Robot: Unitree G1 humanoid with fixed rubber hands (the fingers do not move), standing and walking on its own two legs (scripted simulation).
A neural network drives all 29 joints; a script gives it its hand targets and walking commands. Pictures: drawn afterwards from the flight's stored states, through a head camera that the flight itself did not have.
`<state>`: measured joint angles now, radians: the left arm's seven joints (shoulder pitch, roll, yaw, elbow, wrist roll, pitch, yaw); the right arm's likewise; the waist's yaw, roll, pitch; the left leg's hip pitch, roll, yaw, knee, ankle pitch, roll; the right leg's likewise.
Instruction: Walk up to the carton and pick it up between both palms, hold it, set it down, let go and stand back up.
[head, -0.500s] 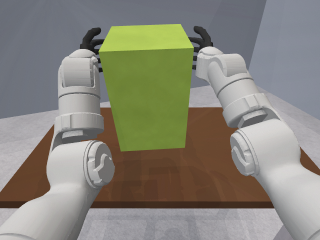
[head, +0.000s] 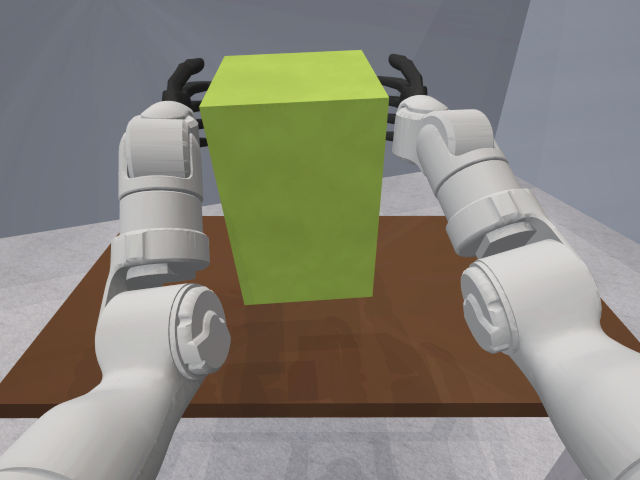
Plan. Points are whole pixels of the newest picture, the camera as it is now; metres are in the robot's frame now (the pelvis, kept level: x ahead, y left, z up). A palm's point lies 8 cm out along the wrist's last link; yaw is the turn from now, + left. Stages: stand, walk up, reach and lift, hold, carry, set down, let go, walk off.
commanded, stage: hold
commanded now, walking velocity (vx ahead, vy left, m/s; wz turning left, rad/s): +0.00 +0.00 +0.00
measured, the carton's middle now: (301, 181) +0.38 +0.00 +0.26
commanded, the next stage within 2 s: set down in 1.08 s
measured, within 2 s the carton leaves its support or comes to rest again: neither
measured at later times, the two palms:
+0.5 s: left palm (178, 123) +0.37 +0.13 +0.34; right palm (408, 118) +0.37 -0.13 +0.34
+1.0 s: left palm (179, 122) +0.37 +0.13 +0.34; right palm (410, 119) +0.36 -0.13 +0.34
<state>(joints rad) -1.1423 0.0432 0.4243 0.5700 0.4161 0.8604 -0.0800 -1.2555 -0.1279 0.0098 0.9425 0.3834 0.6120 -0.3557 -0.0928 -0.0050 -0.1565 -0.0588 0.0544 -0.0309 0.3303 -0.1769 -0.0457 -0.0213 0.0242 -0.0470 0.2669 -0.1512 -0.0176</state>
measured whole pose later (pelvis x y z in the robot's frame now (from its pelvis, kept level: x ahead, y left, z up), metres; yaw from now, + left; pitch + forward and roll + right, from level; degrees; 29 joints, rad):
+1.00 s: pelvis +0.00 +0.00 +0.00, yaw +0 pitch -6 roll -1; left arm -1.14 0.04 0.43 0.55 0.42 0.87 -0.08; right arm -1.24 -0.13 0.02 0.92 0.39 0.61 -0.36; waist -0.09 0.00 -0.15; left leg -0.05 0.06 -0.03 0.32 -0.17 -0.05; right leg -0.02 0.03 -0.05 0.26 -0.15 -0.02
